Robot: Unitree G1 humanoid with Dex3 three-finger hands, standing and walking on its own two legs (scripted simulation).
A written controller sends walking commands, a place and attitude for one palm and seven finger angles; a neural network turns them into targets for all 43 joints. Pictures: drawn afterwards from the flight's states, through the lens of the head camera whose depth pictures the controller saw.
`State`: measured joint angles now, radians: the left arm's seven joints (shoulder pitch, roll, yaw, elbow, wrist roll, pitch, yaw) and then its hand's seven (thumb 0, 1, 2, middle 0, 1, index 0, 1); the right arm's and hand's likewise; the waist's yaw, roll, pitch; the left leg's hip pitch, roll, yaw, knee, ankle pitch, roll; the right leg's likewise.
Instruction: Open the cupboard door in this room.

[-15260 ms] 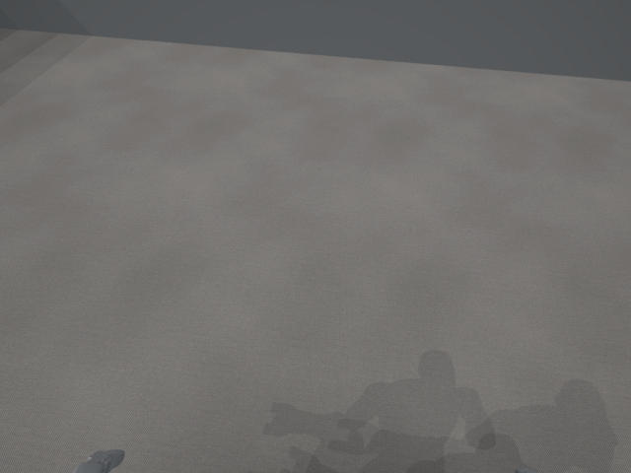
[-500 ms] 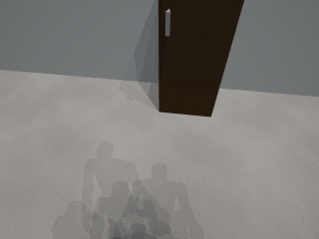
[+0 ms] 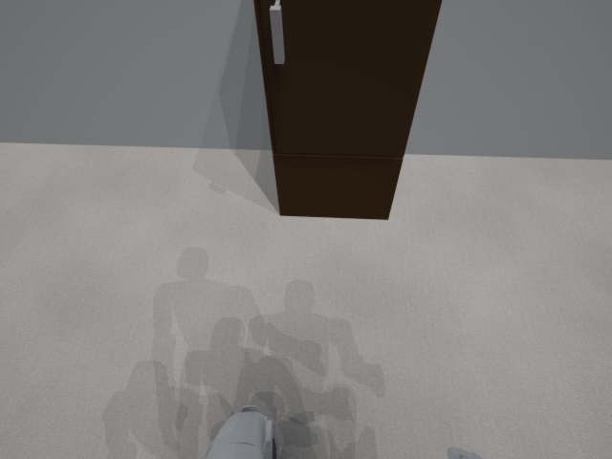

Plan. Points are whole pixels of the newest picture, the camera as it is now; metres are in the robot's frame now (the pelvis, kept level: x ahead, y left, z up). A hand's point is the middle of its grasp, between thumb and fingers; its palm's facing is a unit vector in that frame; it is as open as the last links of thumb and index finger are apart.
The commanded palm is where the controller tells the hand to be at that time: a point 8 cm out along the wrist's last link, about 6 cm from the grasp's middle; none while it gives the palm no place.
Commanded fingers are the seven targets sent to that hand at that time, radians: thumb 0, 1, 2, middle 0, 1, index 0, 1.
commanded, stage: walk to a spot facing it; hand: left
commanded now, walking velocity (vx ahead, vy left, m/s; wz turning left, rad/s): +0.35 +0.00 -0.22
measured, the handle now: (278, 32) +1.05 +0.19 +0.03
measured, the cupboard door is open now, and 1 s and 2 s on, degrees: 0 0 0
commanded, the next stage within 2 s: turn to face it in 0.20 s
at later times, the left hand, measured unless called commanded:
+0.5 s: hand (227, 312) +0.36 +0.20 -0.16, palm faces -0.15 -0.96 -0.25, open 7.4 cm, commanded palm none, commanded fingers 0.00 0.90 0.90 -0.20 -0.30 -0.20 -0.30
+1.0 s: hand (216, 349) +0.30 +0.20 -0.18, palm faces +0.00 -0.98 -0.18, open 7.3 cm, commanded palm none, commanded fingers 0.00 0.90 0.90 -0.20 -0.30 -0.20 -0.30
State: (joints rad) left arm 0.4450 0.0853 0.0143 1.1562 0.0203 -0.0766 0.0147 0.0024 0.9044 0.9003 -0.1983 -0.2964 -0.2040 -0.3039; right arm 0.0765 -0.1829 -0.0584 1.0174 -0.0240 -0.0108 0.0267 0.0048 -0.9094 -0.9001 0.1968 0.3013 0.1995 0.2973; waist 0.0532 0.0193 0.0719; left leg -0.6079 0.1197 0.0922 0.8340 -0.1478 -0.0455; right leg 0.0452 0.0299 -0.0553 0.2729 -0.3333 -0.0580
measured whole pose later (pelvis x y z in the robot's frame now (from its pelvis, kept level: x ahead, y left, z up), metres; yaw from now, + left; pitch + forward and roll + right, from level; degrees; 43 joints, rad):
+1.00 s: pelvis +0.26 +0.02 +0.00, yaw -1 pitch -1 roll -1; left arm 0.23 0.20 0.05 1.09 0.02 0.03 0.00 0.00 0.92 0.90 -0.20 -0.30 -0.20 -0.30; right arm 0.32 -0.13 -0.04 1.08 -0.03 -0.02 -0.02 0.01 -0.92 -0.90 0.20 0.30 0.20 0.30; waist -0.01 -0.02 0.02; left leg -0.18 0.04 0.10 0.48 -0.29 0.03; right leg -0.41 -0.06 -0.10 0.91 -0.38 0.01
